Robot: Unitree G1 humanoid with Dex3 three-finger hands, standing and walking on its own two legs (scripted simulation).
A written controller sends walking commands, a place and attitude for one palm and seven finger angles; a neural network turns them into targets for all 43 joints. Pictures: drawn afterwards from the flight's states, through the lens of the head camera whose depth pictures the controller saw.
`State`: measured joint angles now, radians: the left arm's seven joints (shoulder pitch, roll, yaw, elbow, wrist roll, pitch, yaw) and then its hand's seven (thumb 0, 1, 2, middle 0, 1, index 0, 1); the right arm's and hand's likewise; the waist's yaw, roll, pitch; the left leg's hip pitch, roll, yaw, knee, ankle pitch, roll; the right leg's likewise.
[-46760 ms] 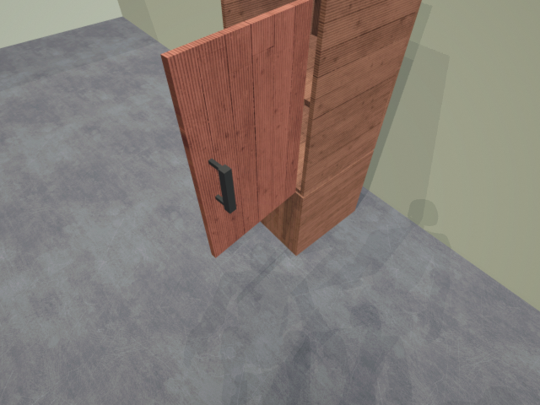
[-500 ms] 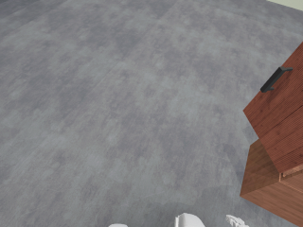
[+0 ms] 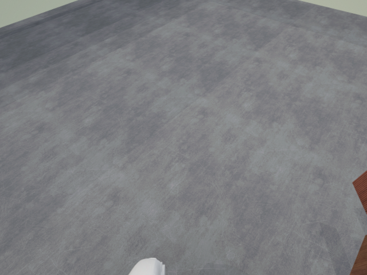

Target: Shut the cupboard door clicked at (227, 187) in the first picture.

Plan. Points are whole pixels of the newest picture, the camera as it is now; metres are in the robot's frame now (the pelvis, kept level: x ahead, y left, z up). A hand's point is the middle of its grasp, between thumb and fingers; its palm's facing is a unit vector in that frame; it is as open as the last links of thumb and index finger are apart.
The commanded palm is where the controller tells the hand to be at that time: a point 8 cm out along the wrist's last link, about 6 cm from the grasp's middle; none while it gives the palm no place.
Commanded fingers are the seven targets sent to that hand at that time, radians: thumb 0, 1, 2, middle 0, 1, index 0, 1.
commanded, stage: walk to a spot facing it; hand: left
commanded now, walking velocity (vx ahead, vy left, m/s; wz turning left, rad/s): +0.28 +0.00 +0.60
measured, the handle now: out of the picture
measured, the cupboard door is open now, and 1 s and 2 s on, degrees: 39 39 39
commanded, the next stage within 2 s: turn to face it in 0.68 s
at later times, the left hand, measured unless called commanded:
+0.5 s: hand (76, 255) +0.20 +0.30 -0.17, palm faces +0.30 -0.93 -0.20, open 7.4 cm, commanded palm none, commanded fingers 0.00 0.90 0.90 -0.20 -0.30 -0.20 -0.30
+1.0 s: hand (98, 201) +0.35 +0.28 -0.17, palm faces +0.42 -0.88 -0.23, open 7.2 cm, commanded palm none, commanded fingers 0.00 0.90 0.90 -0.20 -0.30 -0.20 -0.30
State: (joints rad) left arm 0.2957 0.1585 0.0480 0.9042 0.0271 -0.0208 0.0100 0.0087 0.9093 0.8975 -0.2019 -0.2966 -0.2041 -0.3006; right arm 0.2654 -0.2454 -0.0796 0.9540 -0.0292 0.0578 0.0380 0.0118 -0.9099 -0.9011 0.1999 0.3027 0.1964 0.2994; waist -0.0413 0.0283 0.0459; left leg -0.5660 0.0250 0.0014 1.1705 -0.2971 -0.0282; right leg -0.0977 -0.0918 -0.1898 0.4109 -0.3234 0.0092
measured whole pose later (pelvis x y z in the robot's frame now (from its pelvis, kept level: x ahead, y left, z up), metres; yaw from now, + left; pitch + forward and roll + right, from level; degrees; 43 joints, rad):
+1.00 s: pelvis +0.37 +0.09 +0.00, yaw +23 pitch +0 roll +0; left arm 0.25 0.16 0.05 0.95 0.03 -0.03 0.03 0.00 0.94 0.90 -0.20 -0.30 -0.20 -0.30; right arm 0.25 -0.20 -0.04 0.99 -0.02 -0.01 -0.02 0.01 -0.91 -0.90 0.20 0.30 0.19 0.30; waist 0.00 0.01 0.08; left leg -0.42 0.04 0.03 0.91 -0.39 -0.01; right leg -0.26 -0.04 -0.11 0.47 -0.21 -0.02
